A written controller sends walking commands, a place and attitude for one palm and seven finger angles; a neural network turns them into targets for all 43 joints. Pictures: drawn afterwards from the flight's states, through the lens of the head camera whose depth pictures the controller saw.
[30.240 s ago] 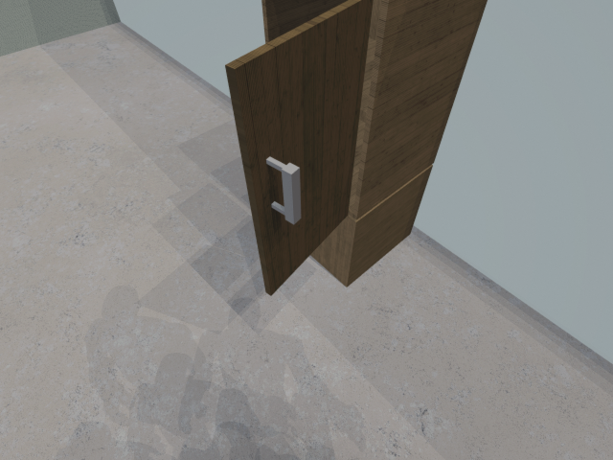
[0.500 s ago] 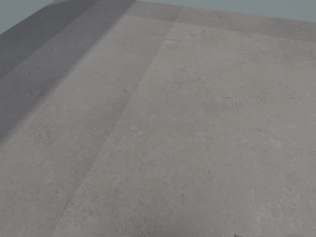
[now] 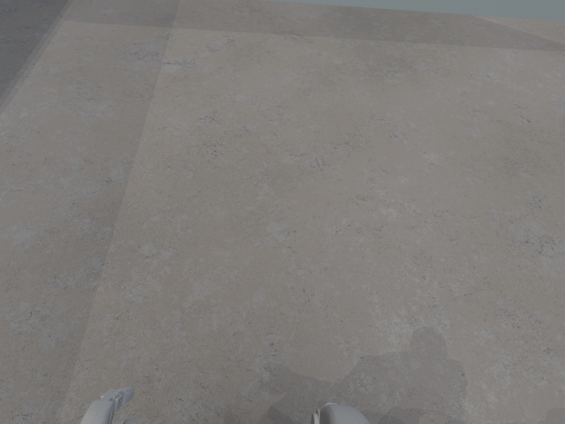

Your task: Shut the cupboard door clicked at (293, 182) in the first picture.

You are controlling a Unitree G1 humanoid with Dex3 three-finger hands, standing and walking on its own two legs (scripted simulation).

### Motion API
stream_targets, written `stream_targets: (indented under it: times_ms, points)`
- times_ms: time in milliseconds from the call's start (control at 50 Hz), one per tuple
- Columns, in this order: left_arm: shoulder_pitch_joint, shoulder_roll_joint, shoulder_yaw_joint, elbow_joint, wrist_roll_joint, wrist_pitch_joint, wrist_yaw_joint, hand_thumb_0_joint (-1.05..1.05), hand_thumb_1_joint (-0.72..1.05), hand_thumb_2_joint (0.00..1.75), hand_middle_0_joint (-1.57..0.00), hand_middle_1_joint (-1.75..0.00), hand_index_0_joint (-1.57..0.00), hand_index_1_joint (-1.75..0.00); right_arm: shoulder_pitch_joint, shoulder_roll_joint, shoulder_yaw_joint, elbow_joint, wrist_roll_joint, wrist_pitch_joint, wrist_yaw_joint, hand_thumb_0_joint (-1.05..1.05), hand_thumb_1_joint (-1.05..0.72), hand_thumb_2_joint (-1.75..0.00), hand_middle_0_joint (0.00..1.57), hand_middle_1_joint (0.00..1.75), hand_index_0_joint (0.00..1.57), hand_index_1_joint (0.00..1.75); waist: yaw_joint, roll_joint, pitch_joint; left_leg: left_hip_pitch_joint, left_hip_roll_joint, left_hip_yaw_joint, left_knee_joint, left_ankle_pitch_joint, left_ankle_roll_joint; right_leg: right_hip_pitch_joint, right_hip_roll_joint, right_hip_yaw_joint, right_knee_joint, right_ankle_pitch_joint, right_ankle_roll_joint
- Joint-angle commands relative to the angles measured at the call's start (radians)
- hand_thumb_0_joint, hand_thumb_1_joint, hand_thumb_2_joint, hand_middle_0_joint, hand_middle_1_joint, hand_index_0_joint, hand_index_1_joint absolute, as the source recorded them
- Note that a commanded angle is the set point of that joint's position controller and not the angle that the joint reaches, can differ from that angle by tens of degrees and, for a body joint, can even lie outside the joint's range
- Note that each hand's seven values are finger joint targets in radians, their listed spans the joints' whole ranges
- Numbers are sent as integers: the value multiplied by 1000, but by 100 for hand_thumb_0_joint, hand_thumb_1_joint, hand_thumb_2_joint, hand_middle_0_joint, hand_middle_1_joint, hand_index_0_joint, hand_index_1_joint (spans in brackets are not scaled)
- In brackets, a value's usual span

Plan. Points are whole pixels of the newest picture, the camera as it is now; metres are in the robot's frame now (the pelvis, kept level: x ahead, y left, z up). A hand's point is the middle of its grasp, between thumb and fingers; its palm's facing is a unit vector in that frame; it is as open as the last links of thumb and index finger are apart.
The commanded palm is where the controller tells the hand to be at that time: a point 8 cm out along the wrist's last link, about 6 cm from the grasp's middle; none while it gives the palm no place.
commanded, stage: turn to face it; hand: left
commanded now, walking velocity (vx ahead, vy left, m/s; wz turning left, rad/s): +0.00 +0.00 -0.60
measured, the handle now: out of the picture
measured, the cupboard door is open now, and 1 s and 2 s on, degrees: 75 75 75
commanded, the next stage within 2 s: none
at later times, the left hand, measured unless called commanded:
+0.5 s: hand (201, 401) +0.17 +0.13 -0.17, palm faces -0.29 -0.93 -0.21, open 7.4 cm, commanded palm none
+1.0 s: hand (248, 326) +0.29 +0.07 -0.16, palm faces -0.58 -0.78 -0.25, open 7.4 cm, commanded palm none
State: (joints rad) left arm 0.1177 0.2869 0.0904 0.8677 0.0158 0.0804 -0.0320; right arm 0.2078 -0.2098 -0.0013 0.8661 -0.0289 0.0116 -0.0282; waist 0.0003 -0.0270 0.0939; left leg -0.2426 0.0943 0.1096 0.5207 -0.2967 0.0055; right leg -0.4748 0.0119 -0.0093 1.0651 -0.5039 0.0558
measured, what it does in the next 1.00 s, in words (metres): steps on the spot, turning right: right foot, then left foot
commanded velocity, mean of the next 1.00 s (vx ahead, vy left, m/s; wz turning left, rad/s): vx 0.00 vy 0.00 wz -0.60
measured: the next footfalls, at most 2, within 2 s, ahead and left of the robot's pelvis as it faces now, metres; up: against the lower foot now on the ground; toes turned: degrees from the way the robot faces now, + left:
right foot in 0.22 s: +0.03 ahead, -0.15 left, +0.00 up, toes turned -13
left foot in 0.60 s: +0.12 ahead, +0.09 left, +0.00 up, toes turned -18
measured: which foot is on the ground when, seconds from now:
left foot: down 0.00-0.22, up 0.24-0.58, down 0.60-1.00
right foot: up 0.00-0.20, down 0.22-0.60, up 0.62-0.98, down 1.00-1.00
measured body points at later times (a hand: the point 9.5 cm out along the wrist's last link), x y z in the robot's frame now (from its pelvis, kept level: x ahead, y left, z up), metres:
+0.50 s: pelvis +0.03 -0.03 +0.00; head +0.09 -0.04 +0.44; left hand +0.18 +0.18 -0.15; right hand +0.04 -0.31 -0.14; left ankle +0.06 +0.11 -0.70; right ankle -0.01 -0.14 -0.74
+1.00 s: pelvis +0.06 -0.03 -0.01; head +0.10 -0.06 +0.43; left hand +0.32 +0.11 -0.14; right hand -0.06 -0.28 -0.16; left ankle +0.09 +0.10 -0.74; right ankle -0.01 -0.13 -0.74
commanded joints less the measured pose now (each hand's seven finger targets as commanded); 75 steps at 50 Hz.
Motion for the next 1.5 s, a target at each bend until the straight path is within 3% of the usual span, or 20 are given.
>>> stream_targets:
  times_ms: [0, 160, 180, 200, 220, 340, 520, 540, 580, 700, 940, 960, 980, 1000, 1020, 1100, 1300, 1320, 1360, 1480]
  points:
    - [-62, 25, 1, -104, -1, -16, -13, 0, 90, 90, -20, -30, -20, -30, 73, -214, -71, -38, -4, -11, -15, 0, -90, -90, 20, 30, 20, 30, -31, 204, -138, 208, 249, -104, -130, 618, 125, -46, -45, -25, -67, 47, 4]
    - [11, 41, 1, -91, 4, -36, -9, 0, 90, 90, -20, -30, -20, -30, 43, -242, -93, -28, 2, 1, 4, 0, -90, -90, 20, 30, 20, 30, 14, 198, -150, 100, 239, 15, 49, 468, 39, 272, -3, -106, -559, 280, -47]
    - [99, 102, 12, -66, 10, -46, -2, 0, 90, 90, -20, -30, -20, -30, 37, -221, -93, -39, 13, 0, 11, 0, -90, -90, 20, 30, 20, 30, 53, 80, -190, -22, 194, 62, 207, 341, -13, 456, -78, -12, -657, 432, -80]
    - [166, 213, 34, -45, 16, -59, 14, 0, 90, 90, -20, -30, -20, -30, 2, -131, -71, -87, 19, 2, 15, 0, -90, -90, 20, 30, 20, 30, 86, -250, -193, -324, 30, 114, 451, -265, -77, 616, -345, 334, -702, 776, -187]
    - [199, 243, 32, -35, -2, -56, 25, 0, 90, 90, -20, -30, -20, -30, -24, -153, -65, -106, 19, 19, 4, 0, -90, -90, 20, 30, 20, 30, 94, -216, -180, -363, 2, -33, 610, -376, -81, 503, -428, 386, -700, 882, -273]
    - [11, 127, 13, -90, 7, -60, 44, 0, 90, 90, -20, -30, -20, -30, 3, -135, -66, -52, 13, 28, 9, 0, -90, -90, 20, 30, 20, 30, -15, -114, -156, -292, 13, -101, 586, -115, -97, 337, -239, 216, -693, 682, -231]
    - [23, 142, 31, -72, 6, -47, 33, 0, 90, 90, -20, -30, -20, -30, 34, -115, -62, -68, 24, 4, -1, 0, -90, -90, 20, 30, 20, 30, -32, -123, -166, -38, -71, -77, 53, 2, -77, 225, -180, 332, -602, 617, -186]
    - [9, 113, 26, -76, 1, -43, 32, 0, 90, 90, -20, -30, -20, -30, 81, -135, -66, -54, 23, -6, -3, 0, -90, -90, 20, 30, 20, 30, -54, -58, -187, 88, -35, -104, -97, 92, -67, 151, -132, 297, -534, 531, -137]
    - [71, 35, 6, -103, -8, -42, 19, 0, 90, 90, -20, -30, -20, -30, 107, -292, -87, -72, 3, -14, -10, 0, -90, -90, 20, 30, 20, 30, -43, 360, -216, 243, 379, -455, -209, 365, 121, -99, 49, 42, -147, -136, -31]
    - [15, 31, 12, -71, 0, -24, -7, 0, 90, 90, -20, -30, -20, -30, 33, -200, -66, -78, -4, -13, -19, 0, -90, -90, 20, 30, 20, 30, -20, 195, -139, 202, 251, -134, -121, 650, 125, -113, -45, 7, 86, 25, 10]
    - [32, 41, 5, -72, 8, -39, -10, 0, 90, 90, -20, -30, -20, -30, 30, -234, -98, -34, 2, 3, 7, 0, -90, -90, 20, 30, 20, 30, 8, 205, -136, 89, 255, 51, 51, 461, 37, 244, -5, -122, -511, 268, -49]
    - [129, 91, 15, -49, 11, -49, -3, 0, 90, 90, -20, -30, -20, -30, 12, -222, -97, -46, 10, 3, 13, 0, -90, -90, 20, 30, 20, 30, 64, 98, -175, -5, 210, 90, 216, 378, -10, 408, -59, -43, -621, 407, -82]
    - [204, 204, 36, -27, 18, -64, 12, 0, 90, 90, -20, -30, -20, -30, -19, -138, -75, -91, 19, 3, 17, 0, -90, -90, 20, 30, 20, 30, 98, -224, -200, -285, 50, 132, 467, -172, -72, 586, -313, 310, -682, 733, -192]
    - [241, 242, 35, -13, -2, -65, 24, 0, 90, 90, -20, -30, -20, -30, -55, -146, -65, -122, 22, 16, 8, 0, -90, -90, 20, 30, 20, 30, 105, -215, -186, -362, -1, -12, 630, -396, -82, 503, -430, 411, -689, 924, -290]
    - [203, 229, 41, -27, 1, -63, 38, 0, 90, 90, -20, -30, -20, -30, -71, -140, -64, -117, 21, 22, -2, 0, -90, -90, 20, 30, 20, 30, 86, -260, -186, -412, 8, -101, 705, -360, -77, 475, -391, 435, -712, 823, -302]
    - [36, 132, 11, -77, 1, -63, 45, 0, 90, 90, -20, -30, -20, -30, -30, -138, -62, -65, 12, 25, 8, 0, -90, -90, 20, 30, 20, 30, 0, -131, -167, -323, 24, -102, 631, -141, -100, 353, -248, 230, -681, 742, -239]
    - [5, 147, 28, -75, 4, -47, 32, 0, 90, 90, -20, -30, -20, -30, 59, -121, -59, -62, 22, 3, 2, 0, -90, -90, 20, 30, 20, 30, -36, -119, -167, -16, -64, -56, 21, 42, -85, 209, -171, 305, -595, 585, -174]
    - [4, 114, 21, -80, -3, -43, 31, 0, 90, 90, -20, -30, -20, -30, 88, -155, -64, -51, 19, -8, -2, 0, -90, -90, 20, 30, 20, 30, -49, -36, -182, 110, -10, -100, -122, 105, -68, 120, -115, 274, -523, 500, -126]
    - [32, 43, 4, -115, -7, -41, 18, 0, 90, 90, -20, -30, -20, -30, 132, -294, -86, -73, -2, -10, -6, 0, -90, -90, 20, 30, 20, 30, -56, 330, -177, 176, 382, -457, -226, 306, 125, -87, 51, 35, -118, -135, -35]
    - [0, 31, 11, -77, 0, -27, -10, 0, 90, 90, -20, -30, -20, -30, 43, -202, -67, -81, -7, -14, -15, 0, -90, -90, 20, 30, 20, 30, -23, 188, -144, 179, 252, -133, -133, 579, 120, -101, -43, 1, 66, 24, 4]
